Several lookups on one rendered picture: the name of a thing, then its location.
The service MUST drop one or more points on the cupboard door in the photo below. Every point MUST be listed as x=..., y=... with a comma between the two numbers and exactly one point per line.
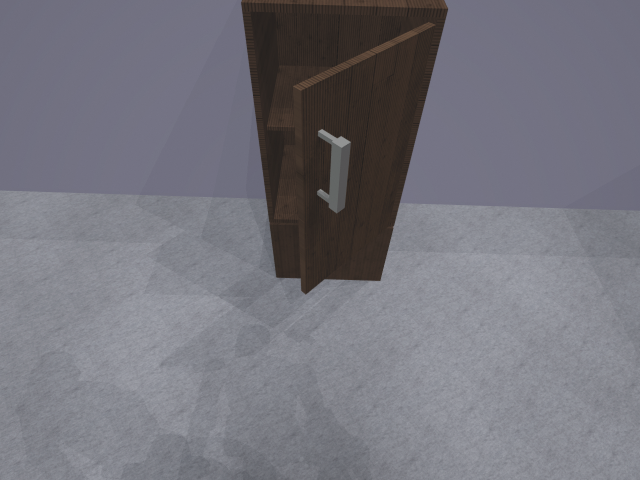
x=371, y=101

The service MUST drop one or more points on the handle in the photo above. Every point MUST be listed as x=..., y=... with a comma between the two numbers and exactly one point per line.
x=340, y=153

